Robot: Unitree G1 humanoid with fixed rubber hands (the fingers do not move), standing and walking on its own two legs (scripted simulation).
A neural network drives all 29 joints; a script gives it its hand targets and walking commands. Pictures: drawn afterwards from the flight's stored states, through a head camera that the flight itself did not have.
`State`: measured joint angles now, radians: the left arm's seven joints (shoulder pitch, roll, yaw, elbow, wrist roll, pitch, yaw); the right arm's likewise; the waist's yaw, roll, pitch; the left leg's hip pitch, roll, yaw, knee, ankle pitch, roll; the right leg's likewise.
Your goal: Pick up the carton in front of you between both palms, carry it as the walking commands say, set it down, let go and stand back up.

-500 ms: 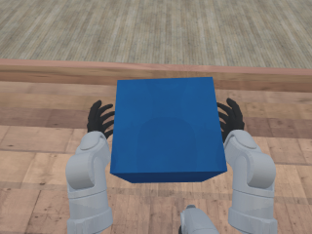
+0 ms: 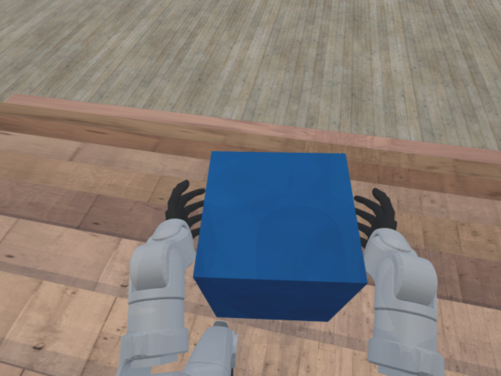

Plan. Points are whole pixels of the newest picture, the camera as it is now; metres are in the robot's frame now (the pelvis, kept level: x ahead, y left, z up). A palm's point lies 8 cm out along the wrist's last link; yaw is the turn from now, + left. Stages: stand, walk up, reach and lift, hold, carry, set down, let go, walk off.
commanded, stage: carry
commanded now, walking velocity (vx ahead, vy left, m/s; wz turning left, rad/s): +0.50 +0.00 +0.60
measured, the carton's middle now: (274, 243) +0.33 +0.02 -0.01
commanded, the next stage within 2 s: none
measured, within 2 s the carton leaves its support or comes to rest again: neither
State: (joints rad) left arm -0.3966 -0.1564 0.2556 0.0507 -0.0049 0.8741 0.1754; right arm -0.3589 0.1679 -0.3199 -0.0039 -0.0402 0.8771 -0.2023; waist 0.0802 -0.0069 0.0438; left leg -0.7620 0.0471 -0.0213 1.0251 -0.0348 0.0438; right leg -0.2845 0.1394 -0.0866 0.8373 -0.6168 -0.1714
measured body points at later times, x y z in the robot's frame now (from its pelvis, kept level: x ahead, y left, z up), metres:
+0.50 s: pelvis +0.36 +0.00 -0.15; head +0.38 +0.01 +0.30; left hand +0.66 +0.21 -0.10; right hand +0.72 -0.10 -0.09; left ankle +0.24 +0.04 -0.82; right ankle +0.54 -0.13 -0.85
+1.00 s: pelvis +0.68 +0.06 -0.27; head +0.69 +0.07 +0.18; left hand +0.92 +0.34 -0.21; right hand +1.04 +0.04 -0.22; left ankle +0.73 +0.21 -0.96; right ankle +0.56 -0.09 -0.95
